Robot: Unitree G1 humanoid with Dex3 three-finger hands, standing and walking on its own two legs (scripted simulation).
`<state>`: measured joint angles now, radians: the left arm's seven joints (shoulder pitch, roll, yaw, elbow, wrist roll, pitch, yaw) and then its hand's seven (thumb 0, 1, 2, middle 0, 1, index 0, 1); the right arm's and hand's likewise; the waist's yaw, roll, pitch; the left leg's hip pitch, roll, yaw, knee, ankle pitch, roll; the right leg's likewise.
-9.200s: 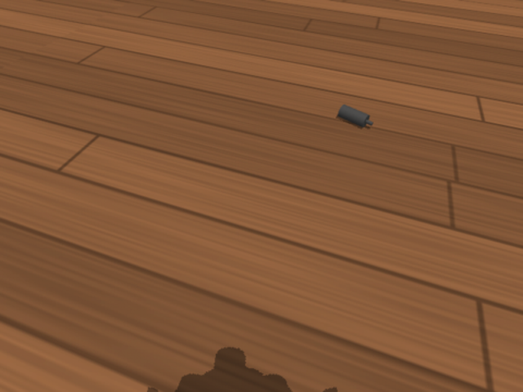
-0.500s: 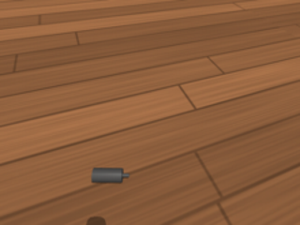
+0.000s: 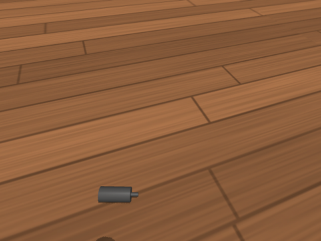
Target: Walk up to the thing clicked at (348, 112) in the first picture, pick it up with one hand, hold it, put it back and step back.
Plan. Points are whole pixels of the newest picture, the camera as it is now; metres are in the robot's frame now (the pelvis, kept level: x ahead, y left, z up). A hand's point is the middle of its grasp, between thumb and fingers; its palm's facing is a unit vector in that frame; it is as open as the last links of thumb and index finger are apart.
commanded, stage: walk up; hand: left
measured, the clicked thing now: (119, 194) +0.51 +0.23 -0.73
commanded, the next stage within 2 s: stand in 0.34 s
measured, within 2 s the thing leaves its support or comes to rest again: neither
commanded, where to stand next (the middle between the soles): +0.12 +0.00 m, yaw +0 degrees
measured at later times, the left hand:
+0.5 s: hand out of the picture +0.10 +0.26 -0.15, palm faces -0.03 -0.94 -0.33, open 7.4 cm
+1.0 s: hand out of the picture +0.06 +0.27 -0.15, palm faces -0.03 -0.94 -0.33, open 7.4 cm
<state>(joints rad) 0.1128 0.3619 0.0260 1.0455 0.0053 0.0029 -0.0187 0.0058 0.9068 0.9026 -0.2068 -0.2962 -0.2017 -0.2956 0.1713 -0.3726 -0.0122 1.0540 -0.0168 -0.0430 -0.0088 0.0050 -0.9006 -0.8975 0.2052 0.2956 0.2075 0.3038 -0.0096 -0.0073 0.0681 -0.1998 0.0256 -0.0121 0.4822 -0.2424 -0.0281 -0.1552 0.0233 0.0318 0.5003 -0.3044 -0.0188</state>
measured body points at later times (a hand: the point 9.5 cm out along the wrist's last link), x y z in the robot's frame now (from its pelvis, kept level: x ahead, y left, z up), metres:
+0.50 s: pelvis +0.00 +0.01 +0.01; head +0.02 +0.01 +0.46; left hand +0.10 +0.31 -0.12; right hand +0.09 -0.30 -0.12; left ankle +0.01 +0.14 -0.74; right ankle -0.02 -0.11 -0.74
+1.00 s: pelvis -0.01 +0.02 +0.01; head +0.01 +0.02 +0.46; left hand +0.06 +0.32 -0.13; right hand +0.07 -0.29 -0.12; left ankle +0.01 +0.14 -0.74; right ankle -0.02 -0.11 -0.74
